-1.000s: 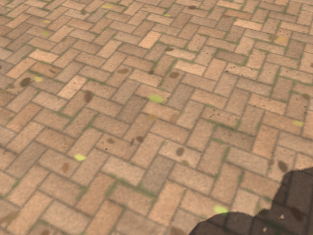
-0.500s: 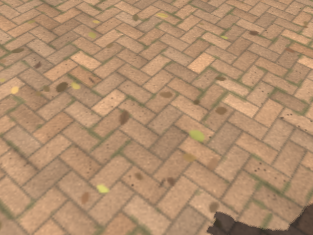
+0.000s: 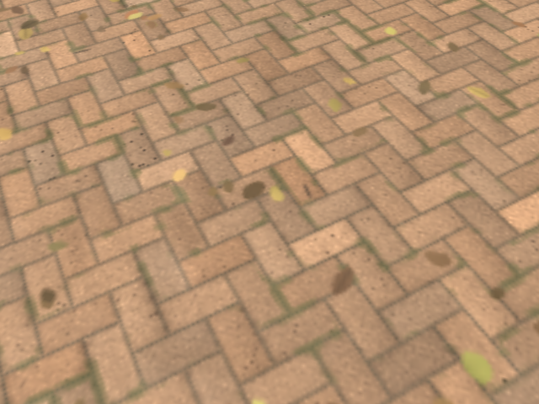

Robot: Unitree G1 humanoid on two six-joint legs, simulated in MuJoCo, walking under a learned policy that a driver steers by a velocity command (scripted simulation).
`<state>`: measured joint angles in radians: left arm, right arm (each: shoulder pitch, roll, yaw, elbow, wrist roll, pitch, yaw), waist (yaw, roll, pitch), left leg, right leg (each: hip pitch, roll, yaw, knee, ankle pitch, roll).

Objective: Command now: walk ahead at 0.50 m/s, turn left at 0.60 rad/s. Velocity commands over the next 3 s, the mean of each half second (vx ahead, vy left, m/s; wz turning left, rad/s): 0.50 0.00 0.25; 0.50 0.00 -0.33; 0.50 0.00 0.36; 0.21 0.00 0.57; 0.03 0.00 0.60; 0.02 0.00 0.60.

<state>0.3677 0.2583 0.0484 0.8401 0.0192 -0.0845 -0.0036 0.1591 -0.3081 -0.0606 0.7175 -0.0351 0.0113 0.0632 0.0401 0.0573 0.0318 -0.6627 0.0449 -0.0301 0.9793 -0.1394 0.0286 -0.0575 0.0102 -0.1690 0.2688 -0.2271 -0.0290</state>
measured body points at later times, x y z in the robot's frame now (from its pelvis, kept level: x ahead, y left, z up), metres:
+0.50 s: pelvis +0.27 +0.07 +0.00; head +0.28 +0.09 +0.45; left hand +0.33 +0.34 -0.14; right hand +0.33 -0.19 -0.12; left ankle +0.22 +0.12 -0.75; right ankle +0.38 -0.08 -0.67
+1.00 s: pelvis +0.55 +0.04 +0.00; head +0.57 +0.03 +0.45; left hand +0.63 +0.30 -0.13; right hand +0.63 -0.23 -0.13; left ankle +0.62 +0.20 -0.67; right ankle +0.53 -0.01 -0.75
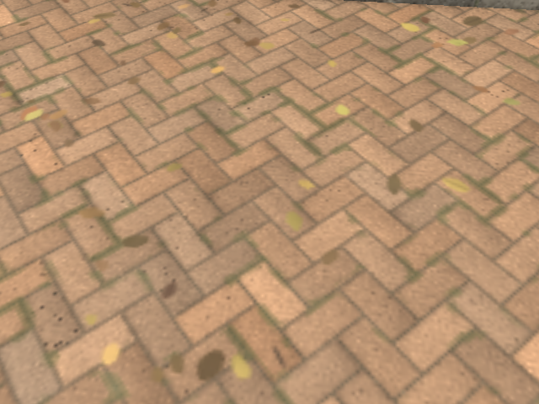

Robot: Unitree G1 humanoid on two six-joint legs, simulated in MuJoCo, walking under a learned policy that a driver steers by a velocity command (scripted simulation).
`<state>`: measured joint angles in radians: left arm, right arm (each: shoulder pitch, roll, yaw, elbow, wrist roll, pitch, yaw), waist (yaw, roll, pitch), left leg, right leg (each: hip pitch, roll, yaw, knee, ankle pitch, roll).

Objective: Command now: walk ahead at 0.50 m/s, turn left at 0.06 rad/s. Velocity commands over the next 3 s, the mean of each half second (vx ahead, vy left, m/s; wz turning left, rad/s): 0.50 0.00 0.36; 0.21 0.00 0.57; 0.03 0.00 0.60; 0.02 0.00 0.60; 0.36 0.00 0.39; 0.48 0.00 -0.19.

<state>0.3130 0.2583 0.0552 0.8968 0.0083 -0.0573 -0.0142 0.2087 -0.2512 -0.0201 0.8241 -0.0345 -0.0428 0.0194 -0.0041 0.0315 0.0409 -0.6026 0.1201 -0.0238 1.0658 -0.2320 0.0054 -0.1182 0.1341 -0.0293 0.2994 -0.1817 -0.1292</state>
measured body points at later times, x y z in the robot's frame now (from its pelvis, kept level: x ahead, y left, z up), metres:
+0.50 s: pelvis +0.28 +0.08 +0.00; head +0.31 +0.10 +0.45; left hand +0.34 +0.36 -0.13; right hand +0.40 -0.18 -0.13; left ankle +0.29 +0.13 -0.74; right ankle +0.33 -0.08 -0.66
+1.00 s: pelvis +0.47 +0.09 -0.01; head +0.51 +0.09 +0.44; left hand +0.45 +0.38 -0.11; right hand +0.70 -0.11 -0.14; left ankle +0.37 +0.17 -0.66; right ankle +0.59 +0.05 -0.74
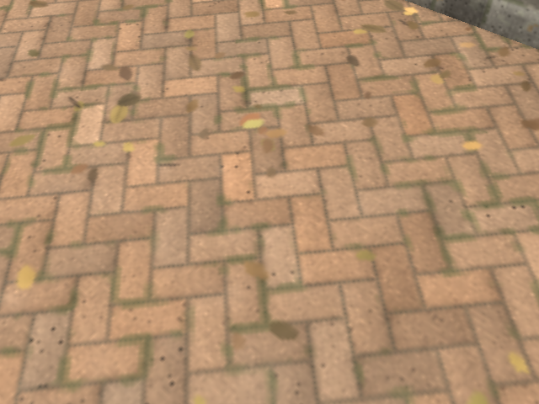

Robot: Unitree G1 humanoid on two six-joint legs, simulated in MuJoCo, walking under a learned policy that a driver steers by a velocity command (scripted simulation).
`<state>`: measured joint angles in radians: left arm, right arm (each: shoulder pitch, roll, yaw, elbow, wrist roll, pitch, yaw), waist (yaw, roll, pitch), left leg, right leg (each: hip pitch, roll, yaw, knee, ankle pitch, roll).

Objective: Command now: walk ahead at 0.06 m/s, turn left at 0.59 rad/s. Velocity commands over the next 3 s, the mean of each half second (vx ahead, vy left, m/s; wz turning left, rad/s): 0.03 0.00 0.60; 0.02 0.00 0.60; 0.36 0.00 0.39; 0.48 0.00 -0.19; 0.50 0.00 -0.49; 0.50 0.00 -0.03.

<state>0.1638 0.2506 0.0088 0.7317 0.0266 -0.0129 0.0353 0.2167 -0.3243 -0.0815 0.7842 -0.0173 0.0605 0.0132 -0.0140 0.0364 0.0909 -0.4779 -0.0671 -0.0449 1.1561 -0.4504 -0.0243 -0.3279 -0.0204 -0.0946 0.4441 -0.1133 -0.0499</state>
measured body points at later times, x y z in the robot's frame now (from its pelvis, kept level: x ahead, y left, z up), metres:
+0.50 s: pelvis +0.00 +0.04 +0.01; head +0.02 +0.07 +0.45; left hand +0.03 +0.34 -0.12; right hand +0.19 -0.20 -0.09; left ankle -0.01 +0.11 -0.74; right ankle +0.04 -0.10 -0.67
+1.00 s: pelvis +0.00 +0.00 +0.01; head +0.03 +0.00 +0.46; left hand -0.05 +0.30 -0.09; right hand +0.25 -0.18 -0.12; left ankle -0.09 +0.10 -0.67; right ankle +0.05 -0.08 -0.74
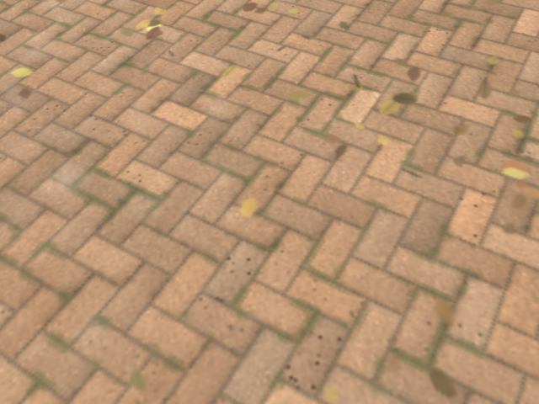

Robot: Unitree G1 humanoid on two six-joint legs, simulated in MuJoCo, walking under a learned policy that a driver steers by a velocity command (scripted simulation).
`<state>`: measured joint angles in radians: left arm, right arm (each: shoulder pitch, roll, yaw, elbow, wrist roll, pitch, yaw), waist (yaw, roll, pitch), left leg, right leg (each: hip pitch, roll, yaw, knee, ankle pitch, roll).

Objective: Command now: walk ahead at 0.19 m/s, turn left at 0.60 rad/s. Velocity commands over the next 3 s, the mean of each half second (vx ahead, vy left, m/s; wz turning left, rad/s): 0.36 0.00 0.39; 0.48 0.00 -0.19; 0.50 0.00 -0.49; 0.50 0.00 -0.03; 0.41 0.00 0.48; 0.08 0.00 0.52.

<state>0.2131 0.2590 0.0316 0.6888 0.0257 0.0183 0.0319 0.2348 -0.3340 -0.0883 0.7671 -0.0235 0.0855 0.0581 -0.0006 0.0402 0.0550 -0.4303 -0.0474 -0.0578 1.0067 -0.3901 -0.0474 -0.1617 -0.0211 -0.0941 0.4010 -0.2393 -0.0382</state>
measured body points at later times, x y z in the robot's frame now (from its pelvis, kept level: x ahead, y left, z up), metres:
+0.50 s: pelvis +0.15 +0.08 +0.00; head +0.16 +0.11 +0.45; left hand +0.21 +0.36 -0.13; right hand +0.20 -0.18 -0.13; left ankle +0.02 +0.12 -0.75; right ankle +0.28 -0.04 -0.68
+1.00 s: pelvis +0.43 +0.11 +0.00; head +0.46 +0.10 +0.45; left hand +0.40 +0.38 -0.13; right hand +0.61 -0.12 -0.11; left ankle +0.56 +0.29 -0.69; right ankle +0.41 +0.05 -0.75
